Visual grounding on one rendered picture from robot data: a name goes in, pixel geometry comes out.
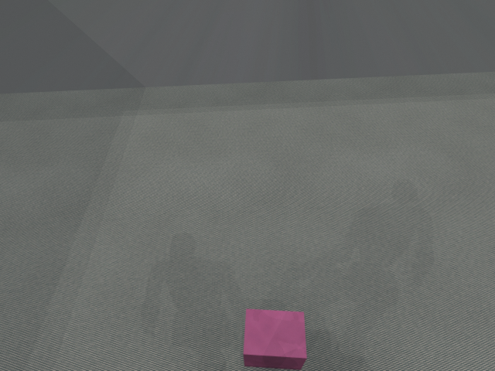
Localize carton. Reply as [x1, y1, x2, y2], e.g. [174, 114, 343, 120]
[244, 309, 307, 370]

